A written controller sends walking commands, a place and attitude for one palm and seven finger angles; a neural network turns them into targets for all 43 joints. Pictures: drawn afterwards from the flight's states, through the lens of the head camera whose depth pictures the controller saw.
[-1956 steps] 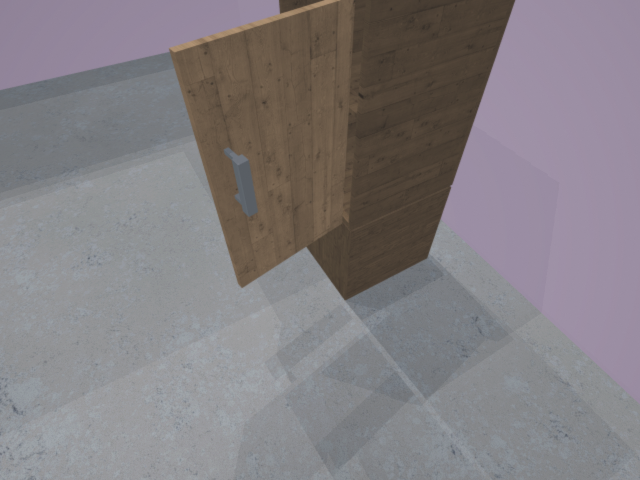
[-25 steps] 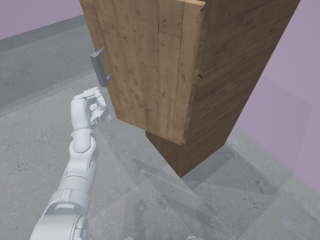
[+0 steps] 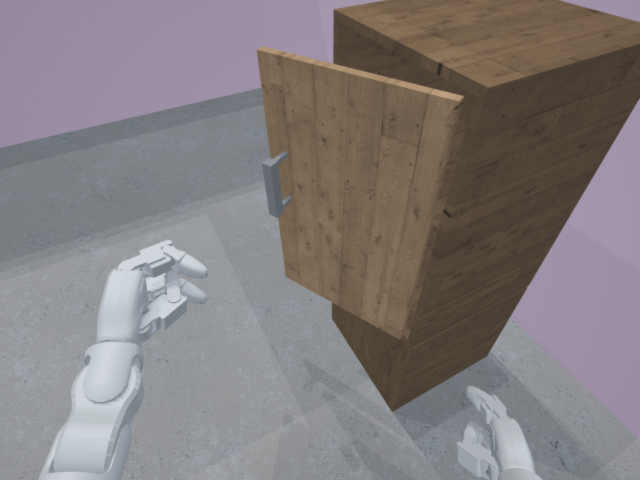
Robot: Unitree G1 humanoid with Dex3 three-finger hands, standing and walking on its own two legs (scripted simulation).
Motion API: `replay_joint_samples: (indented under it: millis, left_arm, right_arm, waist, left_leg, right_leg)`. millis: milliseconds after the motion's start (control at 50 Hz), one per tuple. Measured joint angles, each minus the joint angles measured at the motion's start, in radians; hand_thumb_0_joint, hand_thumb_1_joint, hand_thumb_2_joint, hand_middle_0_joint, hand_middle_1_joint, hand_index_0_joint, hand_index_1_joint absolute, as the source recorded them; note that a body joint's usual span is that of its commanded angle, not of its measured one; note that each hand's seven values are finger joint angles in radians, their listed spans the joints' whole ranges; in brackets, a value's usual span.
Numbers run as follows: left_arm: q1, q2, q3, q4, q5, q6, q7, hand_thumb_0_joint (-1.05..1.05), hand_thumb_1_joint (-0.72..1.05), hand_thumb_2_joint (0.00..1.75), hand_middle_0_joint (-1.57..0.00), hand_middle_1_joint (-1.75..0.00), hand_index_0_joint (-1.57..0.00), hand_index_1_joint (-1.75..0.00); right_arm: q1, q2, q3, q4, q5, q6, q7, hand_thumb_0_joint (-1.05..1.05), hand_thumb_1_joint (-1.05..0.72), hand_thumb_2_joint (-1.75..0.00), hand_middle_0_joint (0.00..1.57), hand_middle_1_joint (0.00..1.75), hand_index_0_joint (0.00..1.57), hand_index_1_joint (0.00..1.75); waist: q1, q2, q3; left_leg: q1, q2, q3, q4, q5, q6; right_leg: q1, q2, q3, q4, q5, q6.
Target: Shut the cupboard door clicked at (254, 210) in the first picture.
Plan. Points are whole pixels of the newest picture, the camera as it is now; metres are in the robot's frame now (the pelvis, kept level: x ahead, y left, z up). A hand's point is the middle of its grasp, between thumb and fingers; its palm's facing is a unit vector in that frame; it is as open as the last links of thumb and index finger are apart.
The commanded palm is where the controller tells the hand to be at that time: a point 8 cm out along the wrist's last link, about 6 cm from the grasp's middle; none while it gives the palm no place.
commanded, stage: draw the hand back to the body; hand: left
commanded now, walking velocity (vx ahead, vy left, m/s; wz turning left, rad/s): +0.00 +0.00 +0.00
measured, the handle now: (279, 184) +0.65 +0.14 +0.00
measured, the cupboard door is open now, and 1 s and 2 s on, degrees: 28 28 28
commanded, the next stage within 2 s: step back with the hand held close in 0.76 s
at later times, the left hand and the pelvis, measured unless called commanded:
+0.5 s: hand (52, 341) +0.19 +0.27 +0.17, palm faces +0.49 -0.75 -0.44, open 6.9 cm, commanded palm +0.15 +0.29 +0.18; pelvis +0.02 -0.01 +0.01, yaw +1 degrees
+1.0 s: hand (80, 329) +0.21 +0.26 +0.15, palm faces +0.43 -0.78 -0.45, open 7.4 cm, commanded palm +0.15 +0.29 +0.18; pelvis +0.02 -0.01 +0.00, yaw +0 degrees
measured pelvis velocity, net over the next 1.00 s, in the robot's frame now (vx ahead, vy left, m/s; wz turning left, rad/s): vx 0.02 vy -0.01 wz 0.01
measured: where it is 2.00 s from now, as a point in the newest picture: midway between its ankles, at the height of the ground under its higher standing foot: outside the picture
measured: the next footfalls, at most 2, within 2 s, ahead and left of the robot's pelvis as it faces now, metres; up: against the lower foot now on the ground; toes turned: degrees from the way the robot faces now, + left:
left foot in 1.84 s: -0.08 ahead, +0.09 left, +0.00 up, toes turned +4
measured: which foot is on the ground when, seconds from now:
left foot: down 0.00-1.00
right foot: down 0.00-1.00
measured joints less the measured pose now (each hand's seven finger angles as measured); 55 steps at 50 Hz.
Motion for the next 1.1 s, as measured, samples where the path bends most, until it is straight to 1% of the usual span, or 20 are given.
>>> replay_joint_samples:
  millis: [140,260,440,500,580,620,700,820,920,1020,1060,1100]
  left_arm:
    - [0.157,0.018,0.065,-0.172,-0.002,0.017,0.007,0.01,0.89,0.90,-0.76,-0.91,-0.77,-0.92]
    - [0.274,0.049,0.158,-0.263,-0.004,0.020,0.015,0.01,0.89,0.90,-0.60,-0.73,-0.61,-0.74]
    - [0.413,0.088,0.286,-0.370,-0.008,-0.009,0.032,0.01,0.89,0.90,-0.36,-0.47,-0.36,-0.47]
    - [0.406,0.075,0.291,-0.359,-0.006,-0.016,0.037,0.01,0.89,0.90,-0.30,-0.40,-0.30,-0.41]
    - [0.373,0.045,0.265,-0.327,-0.001,-0.008,0.040,0.01,0.89,0.90,-0.25,-0.35,-0.25,-0.35]
    - [0.369,0.038,0.251,-0.324,0.000,-0.004,0.038,0.01,0.89,0.90,-0.23,-0.33,-0.24,-0.34]
    - [0.383,0.048,0.237,-0.350,0.002,-0.007,0.034,0.01,0.89,0.90,-0.22,-0.31,-0.22,-0.32]
    - [0.390,0.077,0.266,-0.371,-0.001,-0.026,0.030,0.01,0.89,0.90,-0.21,-0.30,-0.22,-0.31]
    - [0.383,0.072,0.283,-0.346,-0.005,-0.026,0.024,0.01,0.89,0.90,-0.21,-0.30,-0.21,-0.31]
    - [0.402,0.078,0.287,-0.343,0.005,-0.064,0.027,0.01,0.89,0.90,-0.21,-0.30,-0.21,-0.31]
    - [0.420,0.086,0.285,-0.361,0.005,-0.071,0.030,0.01,0.89,0.90,-0.21,-0.30,-0.21,-0.31]
    - [0.444,0.098,0.288,-0.387,0.004,-0.070,0.033,0.01,0.89,0.90,-0.21,-0.30,-0.21,-0.31]
  right_arm:
    - [0.014,0.008,0.014,0.027,-0.016,-0.022,0.005,0.01,-0.91,-0.90,0.20,0.30,0.20,0.30]
    - [0.034,0.004,0.003,0.057,-0.022,-0.033,0.006,0.01,-0.91,-0.90,0.21,0.30,0.20,0.30]
    - [0.051,-0.021,-0.031,0.085,-0.024,-0.076,-0.001,0.01,-0.91,-0.90,0.20,0.30,0.20,0.30]
    - [0.047,-0.030,-0.039,0.089,-0.023,-0.088,-0.005,0.01,-0.91,-0.90,0.20,0.30,0.20,0.30]
    - [0.034,-0.034,-0.041,0.093,-0.024,-0.098,-0.010,0.01,-0.91,-0.90,0.20,0.30,0.20,0.30]
    - [0.031,-0.031,-0.041,0.094,-0.027,-0.104,-0.012,0.01,-0.91,-0.90,0.20,0.30,0.20,0.30]
    - [0.034,-0.020,-0.038,0.094,-0.030,-0.117,-0.014,0.01,-0.91,-0.90,0.20,0.30,0.20,0.30]
    - [0.035,-0.011,-0.035,0.091,-0.029,-0.121,-0.012,0.01,-0.91,-0.90,0.20,0.30,0.20,0.30]
    - [0.033,-0.012,-0.036,0.084,-0.026,-0.104,-0.006,0.01,-0.91,-0.90,0.20,0.30,0.20,0.30]
    - [0.017,-0.032,-0.049,0.077,-0.029,-0.059,0.000,0.01,-0.91,-0.90,0.20,0.30,0.20,0.30]
    - [0.012,-0.036,-0.057,0.073,-0.027,-0.040,-0.003,0.01,-0.91,-0.90,0.20,0.30,0.20,0.30]
    - [0.010,-0.037,-0.062,0.065,-0.027,-0.021,-0.008,0.01,-0.91,-0.90,0.20,0.30,0.20,0.30]
  waist:
    - [0.014,0.017,0.009]
    - [0.020,0.027,0.009]
    - [0.034,0.040,-0.001]
    - [0.039,0.043,0.005]
    - [0.041,0.038,0.018]
    - [0.039,0.032,0.019]
    - [0.031,0.022,0.008]
    - [0.024,0.026,0.001]
    - [0.020,0.034,0.005]
    - [-0.007,0.041,-0.003]
    - [-0.015,0.029,0.002]
    - [-0.020,0.012,0.008]
  left_leg:
    - [0.064,-0.005,-0.003,-0.067,0.023,-0.001]
    - [0.086,0.000,-0.006,-0.083,0.024,-0.006]
    - [0.095,0.006,-0.009,-0.081,0.015,-0.012]
    - [0.093,0.006,-0.015,-0.080,0.016,-0.013]
    - [0.088,0.006,-0.017,-0.082,0.021,-0.015]
    - [0.088,0.008,-0.016,-0.084,0.023,-0.017]
    - [0.092,0.012,-0.013,-0.084,0.018,-0.021]
    - [0.104,0.019,-0.007,-0.082,0.009,-0.024]
    - [0.087,0.022,-0.007,-0.079,0.011,-0.022]
    - [-0.013,0.027,-0.022,-0.004,-0.011,-0.011]
    - [-0.033,0.018,-0.018,0.006,-0.013,-0.011]
    - [-0.041,0.007,-0.008,0.004,-0.008,-0.002]
  right_leg:
    - [0.063,-0.003,-0.004,-0.064,0.020,0.001]
    - [0.087,0.001,-0.008,-0.081,0.020,-0.003]
    - [0.096,0.008,-0.011,-0.079,0.010,-0.008]
    - [0.095,0.008,-0.016,-0.075,0.008,-0.010]
    - [0.088,0.008,-0.019,-0.069,0.008,-0.013]
    - [0.084,0.009,-0.018,-0.067,0.007,-0.015]
    - [0.087,0.014,-0.014,-0.065,0.003,-0.018]
    - [0.098,0.021,-0.009,-0.070,0.001,-0.020]
    - [0.087,0.023,-0.008,-0.077,0.008,-0.018]
    - [0.018,0.028,-0.022,-0.061,0.014,-0.013]
    - [-0.006,0.019,-0.019,-0.043,0.009,-0.006]
    - [-0.023,0.007,-0.010,-0.029,0.007,0.003]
